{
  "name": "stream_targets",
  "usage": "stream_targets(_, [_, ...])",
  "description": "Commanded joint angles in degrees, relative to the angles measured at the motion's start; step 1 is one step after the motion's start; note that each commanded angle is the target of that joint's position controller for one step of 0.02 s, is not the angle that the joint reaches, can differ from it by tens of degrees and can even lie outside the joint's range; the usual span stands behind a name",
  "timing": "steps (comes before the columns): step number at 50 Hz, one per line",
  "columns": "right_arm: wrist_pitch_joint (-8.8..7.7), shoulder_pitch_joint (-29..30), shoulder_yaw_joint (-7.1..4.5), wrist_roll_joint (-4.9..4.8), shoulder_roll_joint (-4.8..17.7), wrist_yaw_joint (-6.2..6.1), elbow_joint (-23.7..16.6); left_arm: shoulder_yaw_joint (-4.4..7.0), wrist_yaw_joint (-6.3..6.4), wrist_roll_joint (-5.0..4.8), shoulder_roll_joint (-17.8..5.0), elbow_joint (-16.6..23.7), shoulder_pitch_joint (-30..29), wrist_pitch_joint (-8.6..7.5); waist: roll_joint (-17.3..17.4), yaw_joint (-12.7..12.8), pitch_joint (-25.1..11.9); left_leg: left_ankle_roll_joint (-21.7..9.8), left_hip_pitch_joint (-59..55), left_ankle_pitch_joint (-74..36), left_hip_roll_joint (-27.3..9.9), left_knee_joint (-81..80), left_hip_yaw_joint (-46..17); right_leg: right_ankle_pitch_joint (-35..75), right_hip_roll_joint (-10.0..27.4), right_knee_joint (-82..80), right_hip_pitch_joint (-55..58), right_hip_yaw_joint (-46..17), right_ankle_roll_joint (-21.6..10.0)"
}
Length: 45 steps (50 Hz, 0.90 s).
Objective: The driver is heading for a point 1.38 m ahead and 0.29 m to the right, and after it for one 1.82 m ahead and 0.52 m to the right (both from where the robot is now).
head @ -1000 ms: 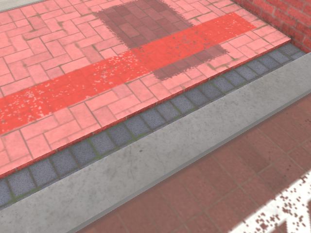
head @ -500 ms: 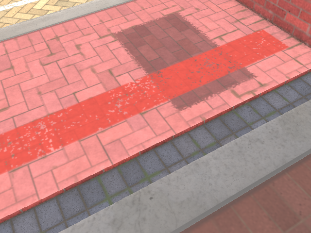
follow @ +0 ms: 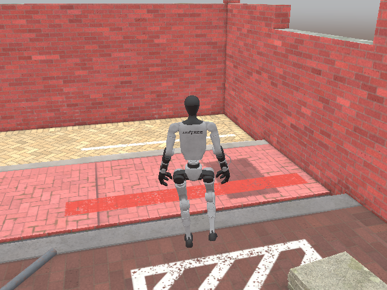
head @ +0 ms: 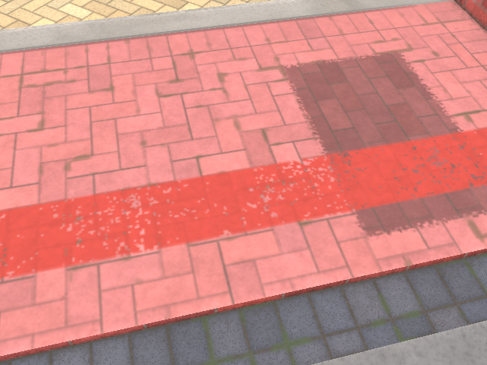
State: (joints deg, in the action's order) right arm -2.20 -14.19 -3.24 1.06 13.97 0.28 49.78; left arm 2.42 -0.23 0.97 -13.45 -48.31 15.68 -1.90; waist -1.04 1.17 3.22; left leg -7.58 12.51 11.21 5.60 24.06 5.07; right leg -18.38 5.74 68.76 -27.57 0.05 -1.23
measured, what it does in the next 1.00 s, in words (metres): walks ahead, turning right: right foot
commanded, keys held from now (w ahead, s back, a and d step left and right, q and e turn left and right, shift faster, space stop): w+e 0.58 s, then w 0.22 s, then w+q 0.20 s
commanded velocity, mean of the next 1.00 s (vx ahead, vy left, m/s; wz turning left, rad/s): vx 0.50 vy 0.00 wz -0.28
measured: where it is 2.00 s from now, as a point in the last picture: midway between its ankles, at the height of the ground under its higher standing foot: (302, 198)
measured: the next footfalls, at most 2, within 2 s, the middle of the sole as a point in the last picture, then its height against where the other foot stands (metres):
right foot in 0.40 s outside the picture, level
left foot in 1.08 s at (276, 272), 0.13 m lower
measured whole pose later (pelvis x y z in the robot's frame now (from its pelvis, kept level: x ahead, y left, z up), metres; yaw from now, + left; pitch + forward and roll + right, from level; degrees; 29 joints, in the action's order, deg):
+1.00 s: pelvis +0.55 -0.11 -0.06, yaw -20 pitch +2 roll -2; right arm -2.1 -5.7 -3.6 1.4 17.4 3.4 43.2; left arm 2.7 2.8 2.9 -17.8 -54.4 28.5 -5.3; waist 1.7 5.0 -0.8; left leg -2.8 35.1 -17.6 -2.4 29.2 -2.4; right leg -40.2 -8.0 33.3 5.0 -5.1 -5.5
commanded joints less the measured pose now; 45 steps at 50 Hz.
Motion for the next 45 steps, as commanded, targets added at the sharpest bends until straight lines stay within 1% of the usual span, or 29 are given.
stream_targets(1, [-2.56,-3.8,-1.23,-0.21,6.1,-0.04,-1.3,1.3,-0.83,-0.01,-3.9,-0.3,7.0,1.91,3.1,1.0,-1.7,-3.3,-2.8,-19.1,-15.8,-14.3,-10.5,5.4,0.4,-3.0,-3.5,-2.3,-0.5])
stream_targets(3, [-2.98,-5.8,-1.24,-0.39,6.3,0.02,-0.6,1.54,-0.84,-0.42,-4.2,0.6,2.9,2.25,3.7,-0.4,0.5,-1.3,-4.8,-19.6,-15.8,-15.8,-8.2,9.8,-0.4,-6.5,-8.5,-3.9,-0.5])
stream_targets(7, [-3.38,-7.1,-0.65,-0.69,5.6,-0.33,0.1,1.55,-0.82,-0.17,-4.1,2.0,-2.6,1.73,4.3,-1.7,2.2,0.7,-8.6,-21.9,-15.6,-16.9,-3.4,18.1,-1.9,-16.7,-12.4,-3.8,-0.4])
stream_targets(11, [-3.46,-8.8,0.05,-0.79,5.0,-1.28,1.3,0.55,-1.72,0.4,-2.7,4.1,-8.4,0.85,3.5,-3.4,3.6,1.6,-12.3,-28.8,-15.8,-16.9,1.4,22.9,-2.6,-27.9,-11.1,1.3,-1.4])
stream_targets(13, [-3.16,-10.4,0.16,-0.6,5.7,-1.76,2.4,0.11,-2.35,0.5,-2.2,5.9,-12.4,0.57,3.9,-4.5,4.0,2.1,-16.0,-34.3,-16.7,-15.5,2.8,21.1,-3.7,-32.2,-10.4,4.7,-2.3])
stream_targets(14, [-2.95,-10.8,0.22,-0.52,5.9,-2.02,2.9,0.04,-2.53,0.53,-2.3,6.5,-12.5,0.37,4.3,-4.4,3.7,2.3,-17.9,-37.4,-17.1,-14.3,3.9,19.5,-4.1,-34.1,-9.3,5.5,-3.1])
stream_targets(17, [-2.07,-8.9,-0.1,0.25,8.1,-2.74,3.3,0.69,-2.15,0.31,-4.3,5.4,-6.3,0.52,6.8,-0.4,-0.8,2.7,-22.0,-61.2,-19.0,-3.5,6.2,9.5,-8.1,-32.6,-1.5,8.1,-7.1])
stream_targets(18, [-1.53,-7.9,-0.35,0.57,9.0,-2.96,3.1,1.15,-1.86,0.29,-5.3,4.2,-1.7,0.44,7.1,1.7,-3.1,2.5,-22.0,-65.3,-19.5,3.6,6.6,5.6,-9.8,-33.0,3.0,8.3,-8.6])
stream_targets(19, [-0.93,-7.3,-0.6,0.57,10.0,-3.28,2.7,1.97,-1.32,0.3,-6.7,2.5,4.3,0.05,7.1,4.4,-6.8,2.1,-20.0,-61.9,-19.6,13.1,6.3,3.3,-10.6,-35.9,10.3,6.7,-10.6])
stream_targets(20, [-0.85,-4.5,-0.73,0.12,10.4,-3.19,1.2,3.25,-0.71,1.22,-9.7,0.2,13.0,-0.34,3.2,9.5,-10.6,2.6,-11.2,-50.4,-17.6,29.3,7.3,3.7,-7.5,-41.4,22.4,0.4,-13.8])
stream_targets(21, [-1.26,-8.0,0.18,-0.69,5.1,-1.95,-1.6,5.21,0.14,1.35,-15.8,0.5,13.8,0.05,-9.1,5.9,-15.3,5.4,12.1,-5.1,-7.6,51.6,7.1,4.3,7.9,-43.0,40.2,-24.8,-21.8])
stream_targets(22, [-1.85,-5.4,-0.3,0.27,6.9,-1.22,-3.2,5.03,-0.42,-1.35,-15.4,1.2,10.2,0.19,-7.8,4.5,-17.0,5.9,25.4,19.1,-0.9,60.0,-5.2,10.4,12.9,-49.6,44.1,-44.4,-26.9])
stream_targets(23, [-2.6,-1.2,-0.3,0.19,7.3,-0.82,-4.6,4.76,-0.29,-2.06,-14.1,1.3,7.1,0.32,-2.4,3.6,-9.2,5.9,29.0,13.2,-6.0,56.7,-9.5,14.6,11.8,-50.9,37.4,-34.2,-24.6])
stream_targets(24, [-2.98,-1.0,-0.48,-0.23,7.9,-0.67,-4.6,4.17,-0.42,-2.01,-11.3,1.4,4.3,0.24,1.9,1.5,-4.4,6.4,25.6,9.1,-8.5,50.7,-9.3,20.5,10.3,-52.0,28.8,-27.6,-22.1])
stream_targets(25, [-2.59,-1.4,-0.61,0.07,7.8,-0.93,-4.2,3.63,-0.3,-1.69,-9.5,1.4,2.2,0.11,4.0,-0.7,-1.4,7.1,21.9,8.5,-10.2,45.3,-8.8,24.3,7.4,-53.2,22.5,-22.6,-19.4])
stream_targets(26, [-1.42,-2.0,-0.4,1.23,7.1,-1.11,-4.4,3.22,-0.03,-1.87,-8.6,1.3,1.0,-0.19,3.3,-2.3,-1.2,8.3,18.1,8.5,-11.1,40.9,-8.6,25.9,4.9,-54.3,18.7,-19.0,-17.6])
stream_targets(27, [0.0,-2.1,-0.19,1.85,6.2,-0.94,-4.4,2.95,0.0,-1.71,-8.4,1.4,0.4,-0.6,1.4,-2.9,-2.0,8.9,15.4,8.5,-11.1,37.6,-7.7,25.7,2.9,-55.0,16.8,-16.9,-16.4])
stream_targets(28, [0.83,-1.3,-0.26,1.94,6.2,-0.56,-5.2,2.79,0.01,-1.74,-8.7,1.3,0.6,-1.03,1.3,-2.8,-2.3,9.6,14.4,7.5,-9.9,34.9,-6.2,28.6,1.4,-55.3,15.9,-15.7,-16.1])
stream_targets(29, [1.52,-1.1,0.38,2.26,4.5,-0.19,-5.7,3.28,0.12,-1.24,-10.3,0.9,1.3,-1.11,-0.2,-2.8,-3.4,10.4,13.1,6.4,-9.0,34.9,-4.2,32.2,0.3,-55.1,14.5,-14.0,-16.2])
stream_targets(30, [1.85,-1.2,0.52,1.77,4.0,0.22,-5.8,3.29,0.01,-0.48,-10.9,1.5,1.4,-1.27,-0.6,-2.5,-4.3,10.6,13.0,2.3,-8.3,34.5,-2.8,32.1,-0.9,-55.5,14.1,-12.0,-15.8])
stream_targets(31, [2.16,0.2,-0.23,1.32,5.6,0.39,-6.2,3.55,-0.14,0.16,-12.2,0.7,4.1,-1.6,-1.5,-1.7,-3.6,9.5,18.0,-3.6,-9.2,34.5,-4.7,29.7,-0.4,-55.8,17.1,-13.0,-15.0])
stream_targets(32, [1.88,4.0,-1.03,1.07,7.4,0.19,-7.4,3.27,0.2,-0.37,-11.0,-1.4,7.6,-2.16,-1.5,-0.3,-2.4,9.1,23.9,-6.4,-11.3,31.3,-8.6,25.6,0.9,-55.7,21.8,-15.4,-13.3])
stream_targets(33, [1.96,6.1,-1.19,0.76,7.6,0.44,-8.4,3.09,0.35,-0.83,-11.1,-2.0,8.4,-2.37,-1.6,0.0,-0.8,9.1,25.2,-9.5,-11.0,26.1,-8.2,20.7,-0.4,-57.2,21.2,-14.8,-12.5])
stream_targets(34, [1.83,8.1,-1.36,1.23,8.3,0.44,-8.8,3.2,0.6,-0.8,-11.4,-3.3,8.8,-2.81,-3.6,0.4,0.9,9.1,27.2,-13.1,-11.5,22.6,-8.9,17.4,-0.3,-56.5,22.5,-15.3,-12.0])
stream_targets(36, [1.7,9.4,-1.54,1.29,8.0,0.73,-8.7,2.73,0.88,-0.35,-10.3,-3.5,9.8,-2.93,-3.2,1.6,-0.3,9.1,29.0,-16.9,-11.2,20.2,-8.9,14.3,0.0,-54.3,25.1,-16.4,-13.0])
stream_targets(39, [1.68,10.6,-1.88,1.39,8.3,1.76,-9.1,2.57,1.42,0.66,-11.2,-3.8,11.5,-3.02,-2.3,2.2,0.1,8.5,32.7,-17.7,-10.9,19.2,-9.8,13.8,1.6,-49.8,27.1,-19.1,-14.6])
stream_targets(40, [1.46,12.3,-1.88,1.56,8.9,1.76,-9.7,2.56,1.66,0.89,-11.5,-3.5,11.7,-3.02,-1.7,2.7,0.3,8.4,33.4,-18.0,-10.5,18.1,-9.7,14.0,1.2,-48.2,27.0,-19.0,-14.3])
stream_targets(44, [0.43,17.6,-1.31,1.25,7.7,2.3,-12.1,2.29,2.8,1.7,-11.7,-4.4,15.3,-3.44,-2.6,5.4,3.6,6.6,39.3,-19.8,-10.0,15.5,-9.6,12.9,2.1,-43.7,29.6,-19.1,-13.9])
stream_targets(45, [-0.27,17.6,-1.13,1.2,7.7,2.66,-12.2,2.28,3.38,2.02,-11.6,-4.3,15.3,-3.64,-0.8,5.4,3.8,5.9,37.9,-23.3,-10.1,12.7,-10.6,13.3,2.1,-42.2,29.6,-17.5,-12.9])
